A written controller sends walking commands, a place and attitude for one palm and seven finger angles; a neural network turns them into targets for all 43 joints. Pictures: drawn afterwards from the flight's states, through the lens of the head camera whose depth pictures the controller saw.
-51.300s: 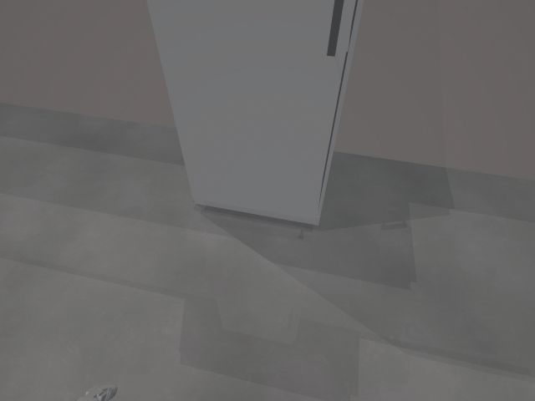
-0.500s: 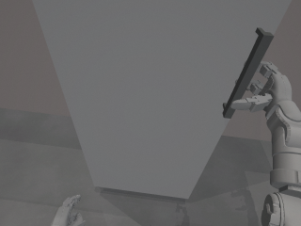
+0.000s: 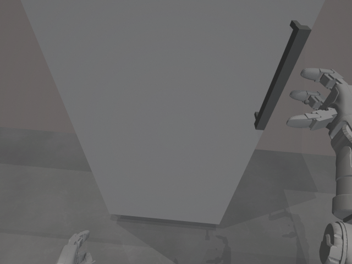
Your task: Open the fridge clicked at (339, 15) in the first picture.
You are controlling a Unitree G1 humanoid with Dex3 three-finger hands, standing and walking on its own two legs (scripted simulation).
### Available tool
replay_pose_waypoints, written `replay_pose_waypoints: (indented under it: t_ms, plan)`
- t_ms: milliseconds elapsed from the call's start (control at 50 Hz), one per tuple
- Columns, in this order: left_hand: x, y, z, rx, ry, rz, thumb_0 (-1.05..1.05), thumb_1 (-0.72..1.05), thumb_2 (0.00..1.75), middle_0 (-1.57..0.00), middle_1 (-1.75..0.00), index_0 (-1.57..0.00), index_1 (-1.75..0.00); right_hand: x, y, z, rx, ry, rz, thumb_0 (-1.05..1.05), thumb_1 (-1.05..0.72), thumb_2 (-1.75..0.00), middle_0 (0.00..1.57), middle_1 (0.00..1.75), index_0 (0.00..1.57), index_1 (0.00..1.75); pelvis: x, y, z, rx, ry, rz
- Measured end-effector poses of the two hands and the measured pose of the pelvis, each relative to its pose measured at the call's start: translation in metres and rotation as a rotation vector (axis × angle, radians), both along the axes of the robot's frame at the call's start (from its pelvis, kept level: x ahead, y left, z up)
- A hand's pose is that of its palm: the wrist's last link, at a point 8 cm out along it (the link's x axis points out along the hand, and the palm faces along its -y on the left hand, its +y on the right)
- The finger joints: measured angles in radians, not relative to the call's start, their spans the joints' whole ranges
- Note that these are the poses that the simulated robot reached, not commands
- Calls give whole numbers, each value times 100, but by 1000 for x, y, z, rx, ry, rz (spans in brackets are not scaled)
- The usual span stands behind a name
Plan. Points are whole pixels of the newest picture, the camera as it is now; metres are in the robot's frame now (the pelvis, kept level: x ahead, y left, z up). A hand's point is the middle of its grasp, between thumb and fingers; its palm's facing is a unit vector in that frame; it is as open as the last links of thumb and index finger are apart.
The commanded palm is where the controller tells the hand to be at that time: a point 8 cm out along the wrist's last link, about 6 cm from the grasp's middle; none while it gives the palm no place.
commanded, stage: move the hooked fingers beside the handle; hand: right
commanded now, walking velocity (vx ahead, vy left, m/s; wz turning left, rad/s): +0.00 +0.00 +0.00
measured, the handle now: (274, 81) +0.47 -0.19 +0.22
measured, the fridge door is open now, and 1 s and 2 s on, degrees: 0 0 0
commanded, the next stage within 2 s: feel for the door with the fingertips in 1.44 s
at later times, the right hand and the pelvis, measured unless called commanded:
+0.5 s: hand (316, 101) +0.39 -0.25 +0.23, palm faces +0.09 +1.00 +0.00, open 14.0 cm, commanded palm +0.36 -0.29 +0.23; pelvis +0.00 -0.02 +0.00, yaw +1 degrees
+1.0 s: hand (310, 102) +0.40 -0.24 +0.22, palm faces +0.08 +1.00 +0.01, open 14.0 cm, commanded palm +0.37 -0.29 +0.23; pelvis -0.01 -0.01 +0.00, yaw +0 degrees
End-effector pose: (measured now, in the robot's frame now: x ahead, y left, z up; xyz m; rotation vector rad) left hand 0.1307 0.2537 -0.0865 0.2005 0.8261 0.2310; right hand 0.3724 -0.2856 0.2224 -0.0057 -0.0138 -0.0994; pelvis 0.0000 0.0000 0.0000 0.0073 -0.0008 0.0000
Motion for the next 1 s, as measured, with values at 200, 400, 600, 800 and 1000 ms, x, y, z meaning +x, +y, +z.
replay_pose_waypoints:
  t_ms: [200,400,600,800,1000]
  plan:
    - [-10,-11,-1,-10,-5,14,1,91,90,-20,-30,-21,-30,11,8,4,21,-9,55,-1,50,-30,30,120,29,120,-4,-10,0,4,9,7]
    - [-20,-19,-1,-23,1,27,1,91,90,-20,-30,-21,-30,4,-5,4,4,-43,11,-2,50,-30,30,120,30,120,-2,-15,1,4,1,23]
    - [-10,-18,2,-9,-21,1,1,91,90,-20,-30,-21,-30,-13,-15,2,-6,-19,20,-1,50,-30,30,120,29,120,-6,-16,1,8,-6,7]
    - [4,-21,10,-6,-73,-30,1,91,90,-20,-30,-21,-30,-15,-8,8,5,-38,22,-2,50,-30,30,120,30,120,-11,-12,1,9,-10,-1]
    - [-11,-15,2,-10,-27,-8,1,91,90,-20,-30,-21,-30,-2,-6,1,15,16,16,-1,50,-30,30,120,30,120,-11,-8,0,7,2,0]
